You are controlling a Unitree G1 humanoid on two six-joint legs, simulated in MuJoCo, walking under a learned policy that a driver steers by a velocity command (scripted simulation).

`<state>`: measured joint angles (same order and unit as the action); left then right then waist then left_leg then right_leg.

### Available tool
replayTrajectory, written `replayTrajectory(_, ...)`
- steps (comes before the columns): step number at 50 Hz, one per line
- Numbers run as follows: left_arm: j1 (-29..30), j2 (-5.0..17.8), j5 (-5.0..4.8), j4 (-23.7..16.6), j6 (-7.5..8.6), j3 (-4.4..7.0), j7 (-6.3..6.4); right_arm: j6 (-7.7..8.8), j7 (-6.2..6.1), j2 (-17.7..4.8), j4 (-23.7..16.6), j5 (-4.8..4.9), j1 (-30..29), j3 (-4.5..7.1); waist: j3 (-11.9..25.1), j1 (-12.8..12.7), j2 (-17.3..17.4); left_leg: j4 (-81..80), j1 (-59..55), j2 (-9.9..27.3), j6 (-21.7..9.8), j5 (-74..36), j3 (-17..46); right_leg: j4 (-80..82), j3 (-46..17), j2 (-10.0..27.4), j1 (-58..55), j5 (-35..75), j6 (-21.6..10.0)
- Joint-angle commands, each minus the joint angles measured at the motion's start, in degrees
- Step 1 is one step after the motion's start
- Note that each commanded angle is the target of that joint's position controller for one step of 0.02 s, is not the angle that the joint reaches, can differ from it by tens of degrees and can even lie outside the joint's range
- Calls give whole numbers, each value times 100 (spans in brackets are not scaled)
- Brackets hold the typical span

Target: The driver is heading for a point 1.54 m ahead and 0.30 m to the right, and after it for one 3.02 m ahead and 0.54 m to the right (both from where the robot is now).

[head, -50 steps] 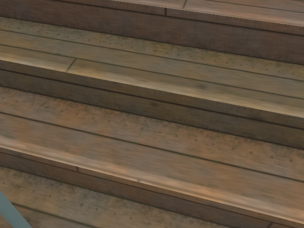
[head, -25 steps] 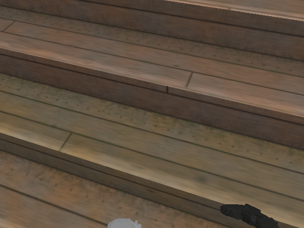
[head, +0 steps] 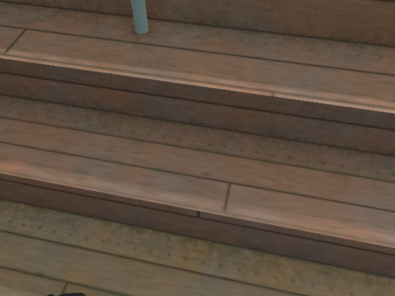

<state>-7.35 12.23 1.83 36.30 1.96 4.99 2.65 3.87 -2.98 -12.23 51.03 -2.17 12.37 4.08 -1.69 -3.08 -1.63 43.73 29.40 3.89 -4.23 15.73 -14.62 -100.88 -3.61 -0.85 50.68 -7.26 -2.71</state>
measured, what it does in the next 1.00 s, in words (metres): climbs, turning right: right foot, then left foot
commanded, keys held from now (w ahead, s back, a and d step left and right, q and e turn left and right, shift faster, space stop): e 0.42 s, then no key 0.58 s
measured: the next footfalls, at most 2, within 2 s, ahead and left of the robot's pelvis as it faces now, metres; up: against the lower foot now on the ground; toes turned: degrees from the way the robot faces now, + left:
right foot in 0.30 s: +0.07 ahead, -0.19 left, +0.00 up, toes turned -18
left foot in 0.72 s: +0.14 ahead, +0.03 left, +0.00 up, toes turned -17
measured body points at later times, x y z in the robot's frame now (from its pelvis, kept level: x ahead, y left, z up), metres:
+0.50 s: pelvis +0.08 -0.07 +0.03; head +0.08 -0.11 +0.48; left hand +0.29 +0.14 -0.05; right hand +0.19 -0.35 -0.07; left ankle +0.03 +0.07 -0.52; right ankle +0.08 -0.18 -0.70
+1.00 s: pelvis +0.07 -0.04 +0.04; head +0.08 -0.02 +0.49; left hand +0.20 +0.14 -0.11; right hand +0.13 -0.28 -0.06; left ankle +0.10 +0.04 -0.70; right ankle +0.03 -0.18 -0.70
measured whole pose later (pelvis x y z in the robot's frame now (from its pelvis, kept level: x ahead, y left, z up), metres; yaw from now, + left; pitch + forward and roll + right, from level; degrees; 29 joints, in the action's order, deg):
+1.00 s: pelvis +0.07 -0.04 +0.04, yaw -20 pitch +1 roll -1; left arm -17.7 7.0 1.4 47.5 0.1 3.3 0.7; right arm 1.7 -3.4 -5.4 38.2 -1.1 13.6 0.8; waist 1.1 -1.4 -1.8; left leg 27.9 13.9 -0.9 -3.0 14.7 -3.7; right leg -25.7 -2.6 0.6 13.8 -12.5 2.2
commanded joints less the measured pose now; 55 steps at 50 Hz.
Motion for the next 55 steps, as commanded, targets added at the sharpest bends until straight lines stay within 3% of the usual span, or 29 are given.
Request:
replayTrajectory(1,-1079,-89,-40,43,-113,-23,72,216,-14,-142,-605,-32,-266,-67,614,-233,88,-2012,-515,1650,-780,-3081,1199,165,-4,28,-456,230,123)
replayTrajectory(2,-941,-53,-46,1,-153,31,117,263,-14,-342,-703,-51,-250,-14,702,-219,339,-2051,-725,1774,-829,-3287,1133,-173,74,28,-380,201,148)
replayTrajectory(4,-453,53,-7,-201,-273,108,141,223,-67,-344,-853,-49,-112,-10,718,-44,597,-2232,-1287,1695,-732,-2332,912,78,25,133,-95,276,194)
replayTrajectory(6,-134,112,58,-299,-361,144,89,169,-131,-351,-1000,-17,-112,26,557,53,608,-2319,-1426,1647,-661,-1328,620,807,229,297,-259,355,257)
replayTrajectory(8,-29,27,23,-284,-382,123,11,142,-148,-374,-1193,13,-110,46,475,120,831,-2431,-1575,1732,-561,-842,449,1687,371,490,-581,127,287)
replayTrajectory(9,-11,15,19,-296,-401,131,-3,145,-132,-437,-1340,10,-182,69,450,140,1020,-2387,-1603,1690,-407,-872,288,2458,502,606,-937,-91,277)
replayTrajectory(11,111,-142,-246,-316,-407,83,-121,54,-100,-650,-1532,-5,-84,153,469,275,1364,-2283,-1597,1633,-169,-1535,-52,4595,637,647,-2137,-659,192)
replayTrajectory(13,-83,-245,-146,-397,-379,3,-173,-147,-2,-979,-1518,120,53,233,734,394,1401,-2001,-2113,2103,-94,-2387,218,5883,902,401,-2810,-753,147)
replayTrajectory(14,-426,-109,49,-269,-290,79,-226,-286,-11,-878,-1495,298,64,219,734,231,1186,-1365,-2299,1899,24,-2604,69,6801,895,312,-3158,-535,84)
replayTrajectory(15,-720,90,84,-82,-141,165,-298,-434,10,-782,-1386,333,303,226,611,147,587,-384,-2326,1451,184,-2245,-147,7880,827,-49,-3397,-395,59)
replayTrajectory(16,-938,518,166,-111,3,231,-373,-506,78,-702,-1526,293,497,237,582,95,-599,1031,-798,1100,513,218,-124,7672,-311,598,-4421,2413,18)
replayTrajectory(17,-1210,1089,66,-241,-1,336,-296,-553,85,-158,-1949,289,325,46,1138,3,-2199,2834,768,304,969,1903,192,7404,-2133,1876,-5101,5239,-995)
replayTrajectory(18,-953,1189,32,-536,-46,371,-185,-503,145,-48,-1931,202,-12,14,1678,-210,-1277,4342,783,102,1033,1661,1118,7932,-2853,2274,-4638,4335,-1573)
replayTrajectory(19,-511,1222,56,-568,-123,348,-107,-402,228,96,-1985,219,-436,-4,1331,-30,-606,4759,917,134,993,1018,1510,8112,-2483,2081,-4021,2601,-1635)
replayTrajectory(21,64,845,-75,-566,-170,207,-76,-320,241,15,-2035,144,-645,10,557,314,-604,5293,1177,95,780,387,1500,7784,-1676,1424,-3369,1997,-1320)
replayTrajectory(24,-33,460,-65,-529,-123,5,-73,-438,228,-197,-1946,28,-491,23,876,344,-184,5386,1310,-214,635,233,1423,7574,-1287,1214,-3851,2279,-1112)
replayTrajectory(27,-261,451,-37,-448,-35,-43,-5,-511,213,-100,-2011,82,-552,-100,1051,281,-268,4470,1134,-253,570,446,1423,7608,-1238,1296,-4171,2692,-1157)
replayTrajectory(31,-138,399,3,-550,-53,-89,114,-631,115,66,-2001,198,-556,-229,917,252,-984,951,-505,-333,396,1395,1214,7888,-893,1150,-3657,2152,-811)
replayTrajectory(33,-235,347,45,-509,-90,-72,104,-656,-21,46,-1796,195,-82,-168,1044,177,-1476,-17,-1217,-319,286,841,1267,7794,-1233,1299,-3759,2772,-829)
replayTrajectory(35,-267,188,-80,-386,-120,-97,7,-501,-57,288,-1624,165,107,-225,854,235,-743,-1958,-1694,-444,285,-541,1032,7547,-1058,984,-3802,2317,-569)
replayTrajectory(36,-506,35,-113,-266,-128,-104,-74,-397,-42,356,-1630,50,-50,-261,792,67,-218,-2271,-1867,-248,317,-727,1348,7390,-1053,788,-3688,1356,-343)
replayTrajectory(37,-1013,-168,-76,-169,-131,-119,-153,-283,-7,140,-1735,8,-89,-267,948,-145,919,-2420,-2355,791,226,-2204,2467,6897,-790,444,-3101,-986,-25)
replayTrajectory(38,-1004,-134,-120,-152,-164,-85,-188,-247,17,55,-1957,25,-559,-272,873,-168,1447,-2484,-1766,1310,-420,-2654,2805,6563,-283,141,-3058,-1498,226)
replayTrajectory(39,-818,-63,-110,-14,-221,-87,-185,-198,42,133,-2069,15,-780,-272,802,6,1365,-2777,-927,1414,-706,-1801,2944,6094,-114,206,-3659,-1349,310)
replayTrajectory(40,-744,-112,-104,57,-225,-75,-192,-159,47,240,-2045,42,-909,-321,630,-66,1224,-2857,-613,1175,-659,-1122,2746,6074,-31,227,-3899,-1092,295)
replayTrajectory(44,-716,-178,-16,421,-169,-106,-171,-159,-61,56,-1764,132,-107,-232,145,129,773,-2338,-1457,501,-81,-1105,2190,7527,-14,281,-3542,-250,225)
replayTrajectory(46,-682,-100,-4,530,-142,-89,-177,-147,-73,-17,-1691,141,403,-147,386,389,639,-2317,-1789,401,23,-1318,2135,7697,-66,387,-3544,-141,314)
replayTrajectory(48,-893,-290,-52,740,-72,-119,-197,-153,-77,45,-1563,103,385,-123,347,294,532,-2344,-1991,317,50,-696,1895,7895,-66,395,-3299,-258,307)
replayTrajectory(55,-1292,-268,-33,1136,-19,-107,-101,-185,-22,172,-1269,106,485,-90,50,249,142,-2632,-1752,248,-20,371,1953,8041,-78,456,-3321,-449,212)
Velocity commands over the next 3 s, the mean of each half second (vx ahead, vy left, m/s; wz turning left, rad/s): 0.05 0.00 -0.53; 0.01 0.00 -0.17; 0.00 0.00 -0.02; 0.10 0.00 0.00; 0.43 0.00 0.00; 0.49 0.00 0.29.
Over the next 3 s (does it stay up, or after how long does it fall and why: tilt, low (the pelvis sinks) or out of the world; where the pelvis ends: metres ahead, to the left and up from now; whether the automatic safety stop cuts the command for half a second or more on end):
stays up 0.53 -0.29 0.26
